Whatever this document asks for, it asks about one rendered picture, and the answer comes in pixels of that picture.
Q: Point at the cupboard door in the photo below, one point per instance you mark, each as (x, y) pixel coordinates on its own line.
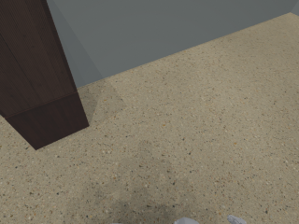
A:
(32, 70)

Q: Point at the right robot hand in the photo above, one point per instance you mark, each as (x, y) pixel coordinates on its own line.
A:
(236, 220)

